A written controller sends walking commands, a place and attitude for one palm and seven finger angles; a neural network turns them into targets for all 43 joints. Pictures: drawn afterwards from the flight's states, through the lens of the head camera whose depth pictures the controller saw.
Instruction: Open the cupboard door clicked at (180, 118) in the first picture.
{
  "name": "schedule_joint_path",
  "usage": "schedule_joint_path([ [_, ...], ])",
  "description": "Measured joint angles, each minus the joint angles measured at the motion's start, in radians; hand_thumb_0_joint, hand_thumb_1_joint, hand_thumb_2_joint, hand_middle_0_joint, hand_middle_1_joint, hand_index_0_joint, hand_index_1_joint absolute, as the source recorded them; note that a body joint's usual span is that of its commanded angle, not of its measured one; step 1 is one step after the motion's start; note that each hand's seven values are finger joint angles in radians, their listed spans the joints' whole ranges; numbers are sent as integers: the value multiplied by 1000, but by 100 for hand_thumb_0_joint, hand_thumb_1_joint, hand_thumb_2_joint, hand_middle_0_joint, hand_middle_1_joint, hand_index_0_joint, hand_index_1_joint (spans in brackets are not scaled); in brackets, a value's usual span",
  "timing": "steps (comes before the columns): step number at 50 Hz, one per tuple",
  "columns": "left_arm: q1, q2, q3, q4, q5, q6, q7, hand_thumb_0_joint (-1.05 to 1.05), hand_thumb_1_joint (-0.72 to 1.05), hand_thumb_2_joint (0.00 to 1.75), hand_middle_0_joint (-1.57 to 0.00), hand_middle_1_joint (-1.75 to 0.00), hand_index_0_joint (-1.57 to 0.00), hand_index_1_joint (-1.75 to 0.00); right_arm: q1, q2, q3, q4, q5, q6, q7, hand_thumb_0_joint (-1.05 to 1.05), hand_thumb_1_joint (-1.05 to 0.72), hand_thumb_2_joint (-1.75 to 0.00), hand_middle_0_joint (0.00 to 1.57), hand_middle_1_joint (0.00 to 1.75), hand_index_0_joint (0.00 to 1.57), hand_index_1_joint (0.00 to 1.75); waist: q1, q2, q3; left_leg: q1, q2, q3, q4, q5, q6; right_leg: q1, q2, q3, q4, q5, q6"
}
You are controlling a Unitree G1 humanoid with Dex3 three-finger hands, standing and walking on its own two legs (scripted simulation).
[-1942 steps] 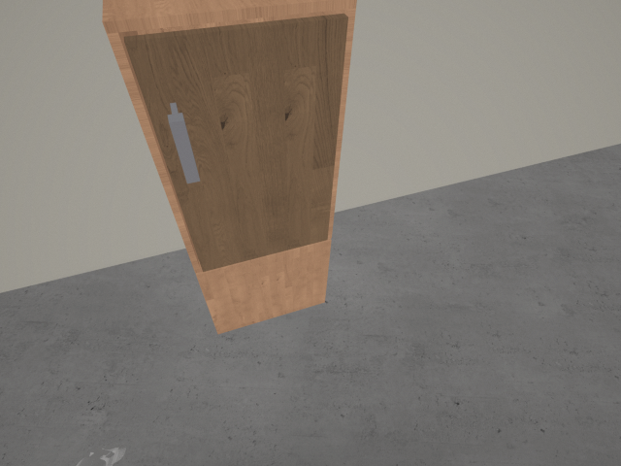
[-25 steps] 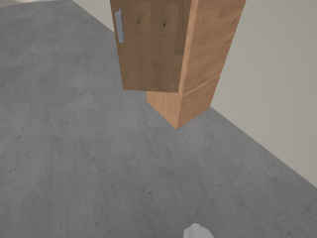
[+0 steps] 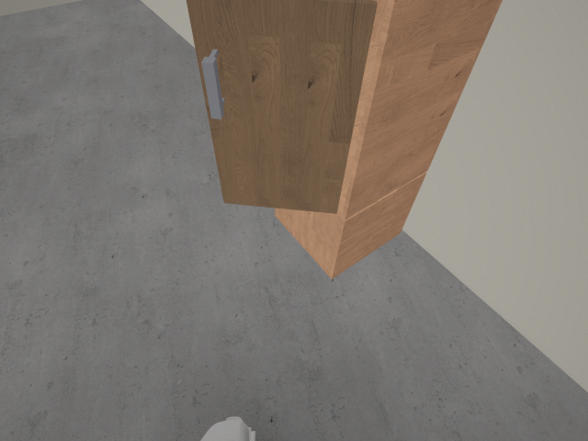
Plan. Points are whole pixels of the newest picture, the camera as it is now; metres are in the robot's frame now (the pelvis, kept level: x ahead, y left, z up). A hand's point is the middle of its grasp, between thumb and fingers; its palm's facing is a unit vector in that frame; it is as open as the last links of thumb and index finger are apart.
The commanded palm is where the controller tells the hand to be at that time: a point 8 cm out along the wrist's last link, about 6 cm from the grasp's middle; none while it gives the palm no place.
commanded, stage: take the last steps up to it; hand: left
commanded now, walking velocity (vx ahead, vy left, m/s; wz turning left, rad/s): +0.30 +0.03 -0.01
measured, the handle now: (216, 84) +0.77 +0.23 +0.06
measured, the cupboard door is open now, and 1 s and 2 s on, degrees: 48 48 48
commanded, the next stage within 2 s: come to a stop and stand still in 0.38 s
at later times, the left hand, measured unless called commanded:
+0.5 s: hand (187, 354) +0.27 +0.21 -0.17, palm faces -0.05 -0.98 -0.20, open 7.4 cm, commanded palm none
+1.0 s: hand (163, 359) +0.27 +0.26 -0.20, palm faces +0.06 -0.98 -0.20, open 7.4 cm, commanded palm none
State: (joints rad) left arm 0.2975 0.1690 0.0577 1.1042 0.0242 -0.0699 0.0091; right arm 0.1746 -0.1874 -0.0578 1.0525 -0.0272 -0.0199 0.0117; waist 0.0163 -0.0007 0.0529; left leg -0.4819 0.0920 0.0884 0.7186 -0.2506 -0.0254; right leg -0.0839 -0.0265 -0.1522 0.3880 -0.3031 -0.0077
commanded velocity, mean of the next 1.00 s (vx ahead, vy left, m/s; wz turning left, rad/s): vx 0.01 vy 0.04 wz -0.01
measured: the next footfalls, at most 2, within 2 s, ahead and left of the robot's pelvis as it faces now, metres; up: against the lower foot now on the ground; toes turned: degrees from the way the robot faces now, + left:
left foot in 0.08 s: +0.16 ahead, +0.12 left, +0.00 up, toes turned +7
right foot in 0.56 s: +0.29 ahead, -0.11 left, +0.00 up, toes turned -10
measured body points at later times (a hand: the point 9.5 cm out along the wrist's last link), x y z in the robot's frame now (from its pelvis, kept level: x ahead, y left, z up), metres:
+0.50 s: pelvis +0.18 +0.03 +0.00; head +0.21 +0.03 +0.45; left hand +0.27 +0.26 -0.15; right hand +0.11 -0.18 -0.16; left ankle +0.12 +0.12 -0.74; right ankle +0.24 -0.11 -0.71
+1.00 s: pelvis +0.20 +0.06 -0.01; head +0.23 +0.09 +0.43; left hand +0.26 +0.31 -0.18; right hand +0.28 -0.19 -0.14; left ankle +0.21 +0.15 -0.74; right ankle +0.24 -0.09 -0.73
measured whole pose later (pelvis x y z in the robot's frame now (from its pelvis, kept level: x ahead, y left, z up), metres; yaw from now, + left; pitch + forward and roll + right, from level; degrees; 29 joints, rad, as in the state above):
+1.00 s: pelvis +0.20 +0.06 -0.01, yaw -1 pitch -1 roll -1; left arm 0.16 0.22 0.07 1.02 0.02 0.05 0.04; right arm 0.15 -0.19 -0.05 0.98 -0.03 0.02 -0.01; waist 0.01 -0.06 0.06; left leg -0.30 0.01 0.06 0.62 -0.31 0.03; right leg -0.38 -0.08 -0.06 0.70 -0.39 0.02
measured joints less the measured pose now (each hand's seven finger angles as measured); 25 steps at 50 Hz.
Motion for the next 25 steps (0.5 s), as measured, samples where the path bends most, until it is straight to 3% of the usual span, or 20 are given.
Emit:
schedule_joint_path([
  [3, 50, -3, -2, 31, 0, 12, -5, -1, 92, 90, -20, -30, -20, -30, -28, -5, 4, -18, -1, -15, 6, 1, -93, -90, 19, 30, 19, 30, 16, -17, -9, 71, -25, 23, -128, 30, 8, 33, -18, 3, 41, -65, 29],
  [5, 74, -5, -2, 47, -3, 26, -9, 0, 92, 90, -20, -30, -20, -30, -41, -2, 6, -32, -8, -36, 4, 1, -92, -90, 19, 30, 19, 30, 17, -36, -10, 101, -46, 42, -147, 74, 45, 1, -49, 18, 168, -135, 27],
  [7, 68, -8, -5, 54, -4, 45, -10, 0, 92, 90, -20, -30, -20, -29, -47, 8, 13, -49, -12, -50, -4, 0, -92, -90, 19, 30, 19, 30, 16, -46, 3, 111, -56, 61, -106, 24, 81, -106, -52, 69, 437, -196, 2],
  [9, 50, -10, -5, 49, -1, 53, -13, 0, 91, 90, -20, -30, -19, -29, -31, 19, 22, -56, -10, -52, -14, 0, -91, -90, 19, 30, 19, 30, 12, -41, 3, 147, -63, 71, -133, -2, 95, -220, -47, 92, 655, -167, -11],
  [12, 6, -8, -1, 21, 4, 52, -17, 1, 91, 90, -20, -30, -19, -29, 8, 37, 22, -46, -2, -57, -34, -1, -93, -90, 20, 30, 20, 30, 8, -37, 5, 217, -79, 82, -230, 19, 93, -351, -58, 105, 767, -60, -4],
  [18, -79, 5, 9, -38, 3, 54, -9, 1, 92, 90, -20, -30, -19, -29, 105, 31, 29, 9, -1, -55, -40, -1, -95, -90, 20, 30, 20, 30, -7, -30, -6, 333, -99, 91, -369, 33, 93, -467, -76, 115, 664, 60, 18],
  [25, -154, 13, -1, -67, 1, 59, -11, 1, 92, 90, -20, -30, -19, -29, 200, 59, 41, 68, -10, -30, -34, 0, -92, -90, 20, 30, 20, 30, -48, -12, 1, 408, -89, 94, -356, -45, 61, -379, -65, 75, 339, 71, 8],
])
